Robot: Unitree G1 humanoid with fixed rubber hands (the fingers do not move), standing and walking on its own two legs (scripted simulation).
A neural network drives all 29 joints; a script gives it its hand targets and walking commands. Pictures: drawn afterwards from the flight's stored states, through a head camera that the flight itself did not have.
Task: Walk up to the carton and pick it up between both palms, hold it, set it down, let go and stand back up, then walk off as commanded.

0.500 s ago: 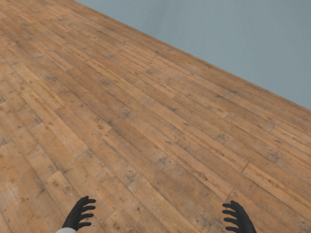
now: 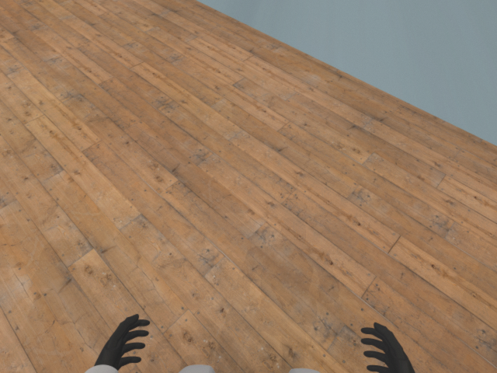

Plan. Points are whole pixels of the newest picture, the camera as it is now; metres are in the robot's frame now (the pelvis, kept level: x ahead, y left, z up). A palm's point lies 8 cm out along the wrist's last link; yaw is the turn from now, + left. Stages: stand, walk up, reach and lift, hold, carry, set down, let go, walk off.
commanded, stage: stand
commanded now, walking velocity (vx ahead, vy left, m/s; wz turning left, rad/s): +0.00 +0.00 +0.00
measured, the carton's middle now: out of the picture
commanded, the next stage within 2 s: none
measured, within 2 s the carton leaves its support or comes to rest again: neither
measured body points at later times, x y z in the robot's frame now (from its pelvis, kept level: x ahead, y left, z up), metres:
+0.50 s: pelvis +0.00 +0.00 +0.00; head +0.02 +0.00 +0.45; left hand +0.16 +0.24 -0.09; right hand +0.16 -0.24 -0.09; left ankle +0.00 +0.12 -0.72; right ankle -0.01 -0.12 -0.72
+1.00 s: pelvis +0.00 +0.00 +0.00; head +0.02 +0.00 +0.45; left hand +0.16 +0.24 -0.09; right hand +0.16 -0.24 -0.09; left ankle +0.00 +0.12 -0.72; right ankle -0.01 -0.12 -0.72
